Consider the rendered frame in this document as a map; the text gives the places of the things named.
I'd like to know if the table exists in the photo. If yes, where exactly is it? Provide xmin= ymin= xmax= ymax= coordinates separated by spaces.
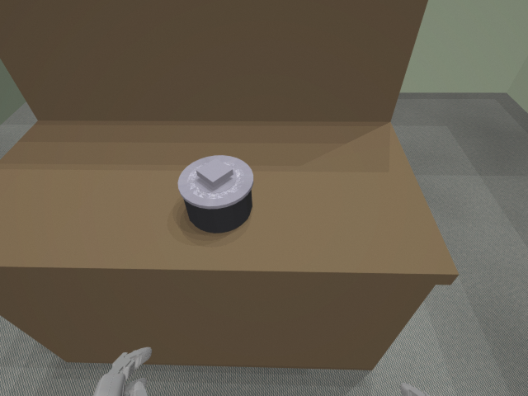
xmin=0 ymin=0 xmax=459 ymax=370

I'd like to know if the knob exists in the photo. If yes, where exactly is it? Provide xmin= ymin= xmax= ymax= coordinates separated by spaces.
xmin=196 ymin=158 xmax=233 ymax=187

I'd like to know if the pot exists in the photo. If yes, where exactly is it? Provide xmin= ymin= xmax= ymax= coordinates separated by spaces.
xmin=184 ymin=190 xmax=252 ymax=233

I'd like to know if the lid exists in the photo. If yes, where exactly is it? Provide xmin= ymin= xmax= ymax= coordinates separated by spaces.
xmin=178 ymin=155 xmax=253 ymax=209

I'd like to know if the left robot hand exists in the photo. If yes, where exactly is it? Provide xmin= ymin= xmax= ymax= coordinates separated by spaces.
xmin=93 ymin=347 xmax=152 ymax=396

